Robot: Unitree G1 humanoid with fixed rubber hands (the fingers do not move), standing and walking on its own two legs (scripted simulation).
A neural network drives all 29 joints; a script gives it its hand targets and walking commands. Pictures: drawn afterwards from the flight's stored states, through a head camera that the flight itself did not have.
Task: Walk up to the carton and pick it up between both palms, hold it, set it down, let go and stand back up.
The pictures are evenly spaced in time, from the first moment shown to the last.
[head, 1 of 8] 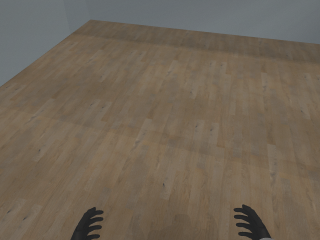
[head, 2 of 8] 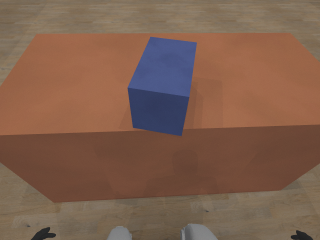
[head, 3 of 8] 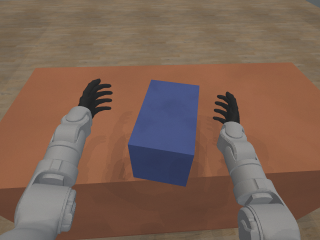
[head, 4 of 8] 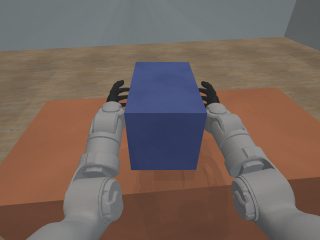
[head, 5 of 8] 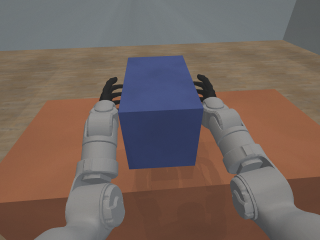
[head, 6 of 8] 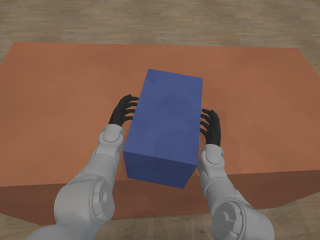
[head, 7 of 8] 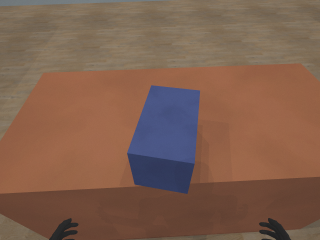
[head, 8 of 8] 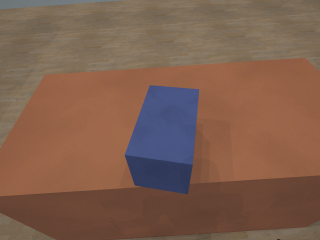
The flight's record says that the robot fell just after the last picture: no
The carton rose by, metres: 0.21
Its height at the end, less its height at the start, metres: +0.00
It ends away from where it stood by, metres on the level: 0.02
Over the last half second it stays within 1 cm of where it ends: yes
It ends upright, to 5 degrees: yes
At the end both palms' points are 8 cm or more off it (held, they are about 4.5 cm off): yes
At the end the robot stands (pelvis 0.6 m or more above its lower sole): yes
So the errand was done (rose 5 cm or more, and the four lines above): yes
